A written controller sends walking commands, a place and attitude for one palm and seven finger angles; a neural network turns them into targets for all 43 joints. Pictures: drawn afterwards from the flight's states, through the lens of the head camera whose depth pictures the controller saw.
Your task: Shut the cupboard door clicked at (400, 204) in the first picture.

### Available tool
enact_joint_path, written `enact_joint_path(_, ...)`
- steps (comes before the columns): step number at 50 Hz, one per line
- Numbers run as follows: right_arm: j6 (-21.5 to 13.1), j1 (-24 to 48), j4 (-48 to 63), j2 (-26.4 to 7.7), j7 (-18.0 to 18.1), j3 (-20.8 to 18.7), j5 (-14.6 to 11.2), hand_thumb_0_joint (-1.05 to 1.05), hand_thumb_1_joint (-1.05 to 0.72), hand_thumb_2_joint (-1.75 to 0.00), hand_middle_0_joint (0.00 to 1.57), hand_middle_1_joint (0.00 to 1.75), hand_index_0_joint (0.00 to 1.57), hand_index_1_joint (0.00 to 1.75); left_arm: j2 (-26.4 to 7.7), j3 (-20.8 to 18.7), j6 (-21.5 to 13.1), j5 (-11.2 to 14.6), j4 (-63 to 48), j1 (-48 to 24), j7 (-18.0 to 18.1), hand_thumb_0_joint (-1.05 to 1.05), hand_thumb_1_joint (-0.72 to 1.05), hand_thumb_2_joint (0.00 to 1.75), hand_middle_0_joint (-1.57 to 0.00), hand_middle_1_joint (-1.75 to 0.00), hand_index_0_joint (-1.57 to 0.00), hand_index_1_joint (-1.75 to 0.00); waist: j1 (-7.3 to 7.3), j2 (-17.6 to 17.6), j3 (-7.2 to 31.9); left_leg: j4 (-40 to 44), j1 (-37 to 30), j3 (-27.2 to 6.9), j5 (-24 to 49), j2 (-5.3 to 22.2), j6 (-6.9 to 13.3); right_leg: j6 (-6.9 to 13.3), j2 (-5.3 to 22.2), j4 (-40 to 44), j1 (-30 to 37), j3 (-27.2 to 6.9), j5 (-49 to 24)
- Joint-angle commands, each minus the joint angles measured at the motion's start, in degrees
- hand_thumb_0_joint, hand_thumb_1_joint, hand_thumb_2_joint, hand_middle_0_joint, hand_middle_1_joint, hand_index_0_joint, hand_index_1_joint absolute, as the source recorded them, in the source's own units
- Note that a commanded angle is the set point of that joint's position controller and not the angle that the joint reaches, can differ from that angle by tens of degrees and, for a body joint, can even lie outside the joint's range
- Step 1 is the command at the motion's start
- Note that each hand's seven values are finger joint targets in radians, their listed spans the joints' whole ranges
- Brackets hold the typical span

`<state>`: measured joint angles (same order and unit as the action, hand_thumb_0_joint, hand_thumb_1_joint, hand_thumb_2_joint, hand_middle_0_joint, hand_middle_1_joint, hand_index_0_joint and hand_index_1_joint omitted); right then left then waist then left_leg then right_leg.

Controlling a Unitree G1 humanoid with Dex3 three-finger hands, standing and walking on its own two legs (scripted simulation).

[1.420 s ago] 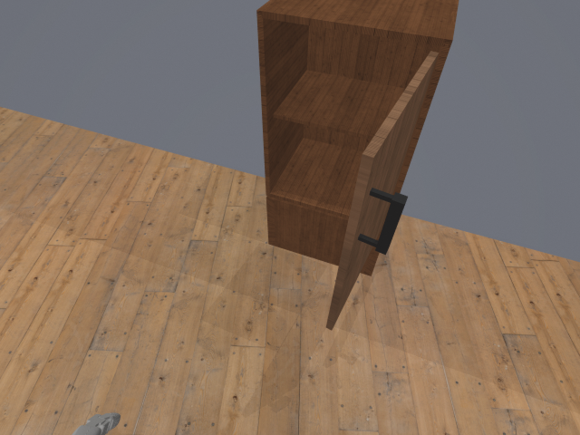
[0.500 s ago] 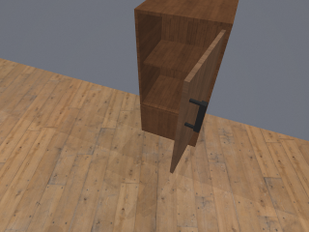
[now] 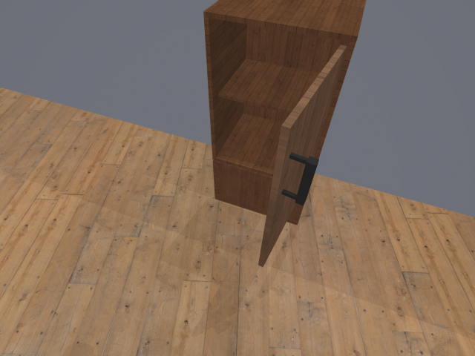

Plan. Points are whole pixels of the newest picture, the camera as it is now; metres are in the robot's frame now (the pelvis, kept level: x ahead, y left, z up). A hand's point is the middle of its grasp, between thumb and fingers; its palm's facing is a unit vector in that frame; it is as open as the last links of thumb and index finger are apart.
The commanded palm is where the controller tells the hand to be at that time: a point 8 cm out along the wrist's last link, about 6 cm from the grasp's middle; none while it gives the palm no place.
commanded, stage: look at it before walking up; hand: left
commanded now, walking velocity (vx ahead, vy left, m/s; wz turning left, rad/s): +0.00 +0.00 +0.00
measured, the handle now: (297, 179) +0.51 -0.11 -0.03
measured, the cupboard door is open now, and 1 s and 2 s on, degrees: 82 82 82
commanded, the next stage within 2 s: walk around to get in front in 0.12 s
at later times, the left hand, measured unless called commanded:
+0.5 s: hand out of the picture +0.06 +0.22 -0.17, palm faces -0.09 -0.95 -0.29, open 7.4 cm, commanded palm none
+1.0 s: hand out of the picture +0.07 +0.14 -0.16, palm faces -0.26 -0.93 -0.26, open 7.4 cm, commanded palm none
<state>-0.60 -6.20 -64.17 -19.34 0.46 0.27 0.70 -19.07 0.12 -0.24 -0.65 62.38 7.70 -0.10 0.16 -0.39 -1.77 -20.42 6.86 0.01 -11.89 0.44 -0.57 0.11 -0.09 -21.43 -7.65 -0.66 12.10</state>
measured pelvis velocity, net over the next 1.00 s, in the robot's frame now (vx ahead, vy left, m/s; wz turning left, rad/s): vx -0.03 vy -0.04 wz -0.37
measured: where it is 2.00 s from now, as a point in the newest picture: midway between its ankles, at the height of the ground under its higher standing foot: outside the picture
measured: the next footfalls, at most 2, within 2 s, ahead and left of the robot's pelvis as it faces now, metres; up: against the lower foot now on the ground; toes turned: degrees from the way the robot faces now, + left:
left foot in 1.24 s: +0.06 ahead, +0.10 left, +0.00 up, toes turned -31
right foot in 1.66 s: -0.08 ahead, -0.11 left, +0.00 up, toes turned -52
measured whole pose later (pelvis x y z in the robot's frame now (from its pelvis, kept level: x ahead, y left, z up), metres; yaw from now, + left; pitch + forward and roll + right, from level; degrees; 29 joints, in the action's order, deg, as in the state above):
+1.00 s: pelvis -0.03 -0.04 +0.00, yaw -21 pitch +1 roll +2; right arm 3.3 -6.7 -54.4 -14.2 2.0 -3.7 1.2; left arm -11.0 -3.6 1.9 -1.0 53.9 16.1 -0.2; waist 2.6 0.4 -2.7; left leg -56.2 24.9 -1.6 -21.4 2.6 -4.2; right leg 5.2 -6.2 -25.3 -15.6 -7.1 10.2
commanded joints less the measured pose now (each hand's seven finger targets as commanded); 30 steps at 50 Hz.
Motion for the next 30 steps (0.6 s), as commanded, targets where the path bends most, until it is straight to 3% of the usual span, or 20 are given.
enact_joint_path(1,-1.5,2.4,3.6,-11.6,0.6,-2.1,-0.3,0.00,-0.90,-0.90,0.20,0.30,0.20,0.30,-11.9,-2.4,-1.5,0.0,-3.9,-2.5,0.8,0.00,0.90,0.90,-0.20,-0.30,-0.20,-0.30,-0.04,0.6,3.7,3.1,-0.9,-5.1,9.8,6.3,1.8,1.5,6.8,3.2,0.7,-5.5,-11.0)
enact_joint_path(13,-1.5,2.1,3.8,-11.6,0.9,-2.3,-0.2,0.00,-0.90,-0.90,0.20,0.30,0.20,0.30,-11.8,-2.6,-1.2,0.1,-4.2,-2.6,0.7,0.00,0.90,0.90,-0.20,-0.30,-0.20,-0.30,-0.15,0.9,4.0,2.5,-2.7,-3.9,12.1,6.8,1.5,1.7,6.4,2.6,0.3,-6.1,-14.4)
enact_joint_path(16,-0.2,-1.7,4.0,-5.1,1.2,-1.5,-0.1,0.00,-0.90,-0.90,0.20,0.30,0.20,0.30,-6.0,-1.9,0.8,0.1,-4.4,0.8,1.0,0.00,0.90,0.90,-0.20,-0.30,-0.20,-0.30,-0.35,0.3,3.2,-0.9,-2.7,-1.1,13.2,7.3,0.6,1.0,5.9,-1.3,-3.0,-6.6,-18.0)
enact_joint_path(19,0.8,-2.9,6.1,-6.1,1.6,-2.6,0.0,0.00,-0.90,-0.90,0.20,0.30,0.20,0.30,-6.1,-2.6,1.8,-0.2,-6.4,1.7,0.8,0.00,0.90,0.90,-0.20,-0.30,-0.20,-0.30,-0.51,0.9,2.6,-2.4,-2.4,-0.4,11.4,8.8,1.1,1.0,4.3,-5.6,-6.8,-7.0,-17.2)
enact_joint_path(22,1.2,-2.5,8.5,-7.2,1.8,-3.8,0.1,0.00,-0.90,-0.90,0.20,0.30,0.20,0.30,-5.2,-3.2,2.4,-0.3,-8.6,2.3,0.3,0.00,0.90,0.90,-0.20,-0.30,-0.20,-0.30,-0.50,4.9,1.7,-1.3,-0.6,-2.4,8.2,12.5,3.3,0.4,1.5,-12.7,-11.1,-5.4,-10.7)
enact_joint_path(24,1.1,-1.7,9.7,-7.8,1.7,-4.4,0.1,0.00,-0.90,-0.90,0.20,0.30,0.20,0.30,-3.6,-3.5,3.0,-0.3,-9.8,3.1,-0.1,0.00,0.90,0.90,-0.20,-0.30,-0.20,-0.30,0.06,10.5,1.3,1.6,1.5,-5.3,11.5,18.5,7.7,-0.6,-0.4,-24.4,-13.2,-1.8,8.2)
enact_joint_path(25,1.0,-0.8,10.5,-7.6,1.6,-4.7,0.3,0.00,-0.90,-0.90,0.20,0.30,0.20,0.30,-2.9,-3.8,3.3,-0.3,-10.5,3.7,-0.2,0.00,0.90,0.90,-0.20,-0.30,-0.20,-0.30,0.43,12.0,1.0,2.1,2.7,-5.5,13.9,20.5,9.7,-1.0,0.2,-29.2,-13.7,-0.8,15.0)
enact_joint_path(26,0.9,-0.2,11.3,-7.1,1.6,-4.7,0.3,0.00,-0.90,-0.90,0.20,0.30,0.20,0.30,-2.6,-4.1,3.3,-0.3,-11.1,4.0,-0.3,0.00,0.90,0.90,-0.20,-0.30,-0.20,-0.30,0.69,11.2,0.9,1.3,4.2,-4.9,16.0,21.1,10.3,-0.9,1.4,-30.3,-12.6,-1.4,17.0)
enact_joint_path(28,1.0,2.1,12.4,-6.8,1.5,-5.1,0.7,0.00,-0.90,-0.90,0.20,0.30,0.20,0.30,-1.5,-4.5,2.9,-0.4,-11.0,7.5,-0.7,0.00,0.90,0.90,-0.20,-0.30,-0.20,-0.30,2.86,10.1,1.2,-5.1,5.9,0.3,17.0,19.1,7.5,-0.6,2.5,-22.6,-8.0,0.3,13.3)
enact_joint_path(29,1.3,2.8,12.8,-6.7,1.4,-5.3,0.5,0.00,-0.90,-0.90,0.20,0.30,0.20,0.30,-2.0,-4.7,2.6,-0.6,-10.3,10.8,-0.8,0.00,0.90,0.90,-0.20,-0.30,-0.20,-0.30,4.26,6.5,2.5,-11.2,7.3,3.3,13.2,16.7,5.0,-0.7,2.0,-16.0,-4.4,1.5,6.2)
enact_joint_path(30,1.8,1.8,13.0,-4.6,1.3,-5.2,0.1,0.00,-0.90,-0.90,0.20,0.30,0.20,0.30,-4.3,-5.4,1.8,-1.0,-9.7,13.1,-0.6,0.00,0.90,0.90,-0.20,-0.30,-0.20,-0.30,5.08,-2.7,2.8,-22.9,11.9,7.1,3.0,11.0,0.7,0.2,5.1,-4.4,-0.4,-4.0,-5.9)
